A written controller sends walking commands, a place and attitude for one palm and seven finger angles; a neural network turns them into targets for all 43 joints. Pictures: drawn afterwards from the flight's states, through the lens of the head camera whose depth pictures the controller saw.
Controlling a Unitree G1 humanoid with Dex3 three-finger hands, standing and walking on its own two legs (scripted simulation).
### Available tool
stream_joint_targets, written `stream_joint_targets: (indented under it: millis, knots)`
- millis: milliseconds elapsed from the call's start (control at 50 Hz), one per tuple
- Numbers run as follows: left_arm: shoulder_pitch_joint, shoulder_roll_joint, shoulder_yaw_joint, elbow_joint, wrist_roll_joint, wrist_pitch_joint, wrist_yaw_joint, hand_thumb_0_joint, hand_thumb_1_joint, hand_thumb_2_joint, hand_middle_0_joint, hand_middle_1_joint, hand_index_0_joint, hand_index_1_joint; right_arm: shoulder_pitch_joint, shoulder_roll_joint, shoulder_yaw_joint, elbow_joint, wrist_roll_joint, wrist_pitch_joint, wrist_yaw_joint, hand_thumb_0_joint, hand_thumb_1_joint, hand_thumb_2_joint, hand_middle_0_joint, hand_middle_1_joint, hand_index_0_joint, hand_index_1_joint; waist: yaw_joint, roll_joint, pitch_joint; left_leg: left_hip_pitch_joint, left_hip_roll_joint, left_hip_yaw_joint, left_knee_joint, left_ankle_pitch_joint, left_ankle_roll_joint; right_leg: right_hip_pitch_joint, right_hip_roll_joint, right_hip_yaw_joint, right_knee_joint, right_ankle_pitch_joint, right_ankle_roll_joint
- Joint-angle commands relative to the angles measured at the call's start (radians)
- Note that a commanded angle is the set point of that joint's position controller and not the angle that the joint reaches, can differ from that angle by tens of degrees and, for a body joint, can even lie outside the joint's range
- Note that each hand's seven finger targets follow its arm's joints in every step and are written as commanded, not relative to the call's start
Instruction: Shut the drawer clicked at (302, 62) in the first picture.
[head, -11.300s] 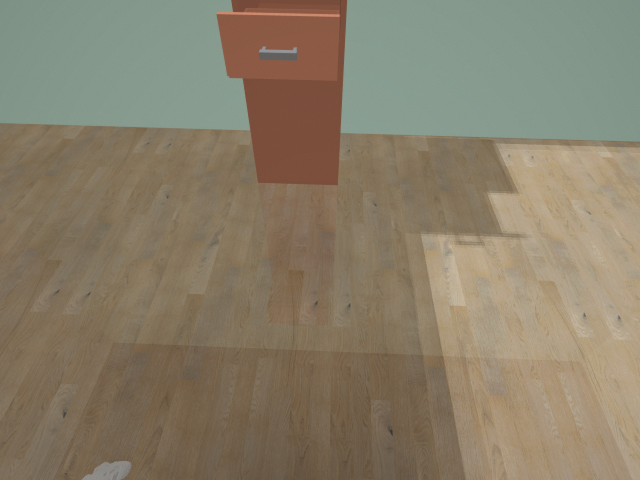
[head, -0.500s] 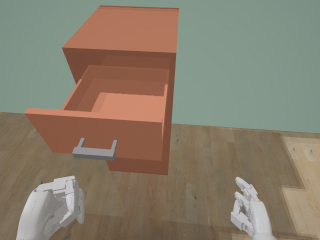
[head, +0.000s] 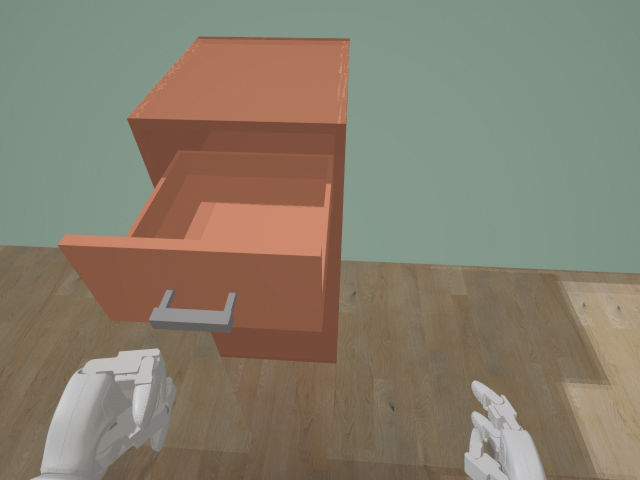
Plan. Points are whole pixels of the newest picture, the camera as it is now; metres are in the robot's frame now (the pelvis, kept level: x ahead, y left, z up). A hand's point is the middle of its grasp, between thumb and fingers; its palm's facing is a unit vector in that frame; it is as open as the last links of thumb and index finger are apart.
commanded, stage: raise the hand and make a fist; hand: left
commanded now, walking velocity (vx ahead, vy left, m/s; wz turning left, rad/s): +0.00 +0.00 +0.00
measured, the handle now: (196, 308) +0.33 +0.21 +0.02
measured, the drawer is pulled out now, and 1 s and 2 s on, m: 0.30 0.30 0.30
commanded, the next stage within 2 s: bring the fist close to the handle in 0.14 s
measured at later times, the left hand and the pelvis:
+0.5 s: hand (169, 410) +0.17 +0.17 +0.10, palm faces +0.08 -0.99 -0.08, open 3.3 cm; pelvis -0.01 -0.02 +0.00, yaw +1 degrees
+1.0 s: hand (190, 396) +0.20 +0.17 +0.05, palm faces +0.04 -1.00 -0.05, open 3.3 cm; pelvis -0.01 -0.01 -0.02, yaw +0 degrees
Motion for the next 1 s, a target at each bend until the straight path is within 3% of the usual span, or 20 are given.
stream_joint_targets:
  millis: [0,80,160,220,260,300,420,480,520,580,600,680,740,800,880,960,980]
  knots:
    - [0.005,0.093,0.082,-0.221,-0.021,-0.091,0.009,0.000,0.900,0.900,-1.400,-1.600,-1.400,-1.600,-0.142,-0.096,-0.053,-0.171,-0.001,-0.076,-0.004,0.000,-0.900,-0.900,0.200,0.300,0.200,0.300,0.014,-0.016,-0.030,0.001,-0.011,-0.069,-0.157,0.194,-0.013,0.029,0.040,0.024,-0.112,0.132,-0.008]
    - [-0.002,0.119,0.127,-0.174,-0.040,-0.105,-0.011,0.000,0.900,0.900,-1.400,-1.600,-1.400,-1.600,-0.149,-0.099,-0.057,-0.155,0.004,-0.081,-0.015,0.000,-0.900,-0.900,0.200,0.300,0.200,0.300,0.013,-0.040,-0.024,-0.009,-0.015,-0.061,-0.145,0.188,-0.009,0.040,0.036,0.045,-0.136,0.133,-0.006]
    - [-0.009,0.114,0.124,-0.168,-0.061,-0.117,-0.043,0.000,0.900,0.900,-1.400,-1.600,-1.400,-1.600,-0.144,-0.100,-0.056,-0.155,0.008,-0.097,-0.018,0.000,-0.900,-0.900,0.200,0.300,0.200,0.300,0.009,-0.025,-0.032,0.003,-0.021,-0.055,-0.136,0.205,-0.007,0.043,0.033,0.055,-0.141,0.163,-0.004]
    - [-0.035,0.124,0.135,-0.152,-0.066,-0.125,-0.054,0.000,0.900,0.900,-1.400,-1.600,-1.400,-1.600,-0.145,-0.103,-0.057,-0.145,0.009,-0.104,-0.023,0.000,-0.900,-0.900,0.200,0.300,0.200,0.300,0.006,-0.028,-0.018,0.000,-0.023,-0.056,-0.134,0.182,-0.004,0.036,0.031,0.072,-0.162,0.123,-0.002]
    - [-0.062,0.116,0.134,-0.085,-0.072,-0.125,-0.061,0.000,0.900,0.900,-1.400,-1.600,-1.400,-1.600,-0.142,-0.104,-0.058,-0.131,0.008,-0.108,-0.029,0.000,-0.900,-0.900,0.200,0.300,0.200,0.300,-0.004,-0.077,0.012,-0.018,-0.022,-0.058,-0.126,0.165,-0.004,0.018,0.029,0.085,-0.176,0.092,0.004]
    - [-0.099,0.117,0.131,-0.049,-0.069,-0.131,-0.065,0.000,0.900,0.900,-1.400,-1.600,-1.400,-1.600,-0.140,-0.110,-0.058,-0.122,0.005,-0.103,-0.033,0.000,-0.900,-0.900,0.200,0.300,0.200,0.300,-0.009,-0.066,0.030,-0.029,-0.026,-0.053,-0.120,0.140,-0.003,0.003,0.024,0.105,-0.195,0.040,0.005]
    - [-0.171,0.144,0.158,0.008,-0.060,-0.164,-0.073,0.000,0.900,0.900,-1.400,-1.600,-1.400,-1.600,-0.131,-0.112,-0.062,-0.111,-0.004,-0.099,-0.033,0.000,-0.900,-0.900,0.200,0.300,0.200,0.300,-0.009,-0.044,-0.031,-0.033,-0.031,-0.049,-0.104,0.155,-0.001,0.022,0.009,0.126,-0.189,0.038,0.007]
    - [-0.212,0.149,0.171,0.053,-0.061,-0.180,-0.076,0.000,0.900,0.900,-1.400,-1.600,-1.400,-1.600,-0.133,-0.116,-0.065,-0.096,-0.008,-0.089,-0.030,0.000,-0.900,-0.900,0.200,0.300,0.200,0.300,-0.016,-0.044,-0.033,-0.042,-0.030,-0.049,-0.095,0.170,-0.002,0.021,0.009,0.121,-0.178,0.066,0.008]
    - [-0.178,0.108,0.137,0.073,-0.063,-0.189,-0.082,0.000,0.900,0.900,-1.400,-1.600,-1.400,-1.600,-0.127,-0.113,-0.068,-0.105,-0.010,-0.087,-0.024,0.000,-0.900,-0.900,0.200,0.300,0.200,0.300,-0.013,-0.049,-0.055,-0.038,-0.033,-0.048,-0.095,0.203,-0.001,0.029,0.010,0.106,-0.152,0.133,0.007]
    - [-0.165,0.135,0.170,0.108,-0.058,-0.199,-0.080,0.000,0.900,0.900,-1.400,-1.600,-1.400,-1.600,-0.133,-0.117,-0.076,-0.095,-0.015,-0.076,-0.019,0.000,-0.900,-0.900,0.200,0.300,0.200,0.300,-0.008,-0.062,-0.074,-0.058,-0.032,-0.047,-0.085,0.232,-0.002,0.041,0.009,0.102,-0.130,0.185,0.007]
    - [-0.147,0.114,0.155,0.110,-0.059,-0.203,-0.082,0.000,0.900,0.900,-1.400,-1.600,-1.400,-1.600,-0.126,-0.113,-0.079,-0.104,-0.015,-0.071,-0.016,0.000,-0.900,-0.900,0.200,0.300,0.200,0.300,-0.007,-0.075,-0.087,-0.061,-0.035,-0.045,-0.082,0.238,-0.001,0.039,0.008,0.100,-0.122,0.201,0.010]
    - [-0.212,0.130,0.158,0.119,-0.057,-0.234,-0.076,0.000,0.900,0.900,-1.400,-1.600,-1.400,-1.600,-0.127,-0.123,-0.081,-0.100,-0.020,-0.055,-0.018,0.000,-0.900,-0.900,0.200,0.300,0.200,0.300,-0.022,-0.062,-0.064,-0.090,-0.033,-0.048,-0.065,0.212,-0.001,-0.008,0.013,0.096,-0.104,0.155,0.006]
    - [-0.225,0.112,0.138,0.125,-0.056,-0.261,-0.076,0.000,0.900,0.900,-1.400,-1.600,-1.400,-1.600,-0.106,-0.124,-0.085,-0.105,-0.020,-0.052,-0.014,0.000,-0.900,-0.900,0.200,0.300,0.200,0.300,-0.031,-0.029,-0.104,-0.085,-0.033,-0.051,-0.051,0.217,-0.003,-0.033,0.017,0.078,-0.066,0.164,0.002]
    - [-0.251,0.106,0.126,0.151,-0.049,-0.279,-0.071,0.000,0.900,0.900,-1.400,-1.600,-1.400,-1.600,-0.101,-0.130,-0.086,-0.103,-0.023,-0.042,-0.012,0.000,-0.900,-0.900,0.200,0.300,0.200,0.300,-0.039,-0.053,-0.109,-0.112,-0.031,-0.057,-0.035,0.205,-0.003,-0.061,0.020,0.071,-0.040,0.153,0.002]
    - [-0.284,0.114,0.118,0.175,-0.038,-0.293,-0.067,0.000,0.900,0.900,-1.400,-1.600,-1.400,-1.600,-0.098,-0.137,-0.087,-0.109,-0.024,-0.030,-0.012,0.000,-0.900,-0.900,0.200,0.300,0.200,0.300,-0.042,-0.035,-0.129,-0.134,-0.029,-0.062,-0.014,0.193,-0.004,-0.095,0.022,0.066,-0.006,0.132,-0.002]
    - [-0.313,0.076,0.068,0.181,-0.032,-0.296,-0.056,0.000,0.900,0.900,-1.400,-1.600,-1.400,-1.600,-0.086,-0.136,-0.083,-0.130,-0.026,-0.018,-0.009,0.000,-0.900,-0.900,0.200,0.300,0.200,0.300,-0.044,-0.011,-0.154,-0.146,-0.026,-0.069,0.000,0.194,-0.010,-0.127,0.024,0.052,0.035,0.135,-0.005]
    - [-0.333,0.085,0.068,0.189,-0.023,-0.296,-0.047,0.000,0.900,0.900,-1.400,-1.600,-1.400,-1.600,-0.087,-0.139,-0.083,-0.128,-0.031,-0.012,-0.010,0.000,-0.900,-0.900,0.200,0.300,0.200,0.300,-0.051,-0.042,-0.148,-0.163,-0.024,-0.073,0.007,0.187,-0.007,-0.137,0.025,0.052,0.040,0.129,-0.003]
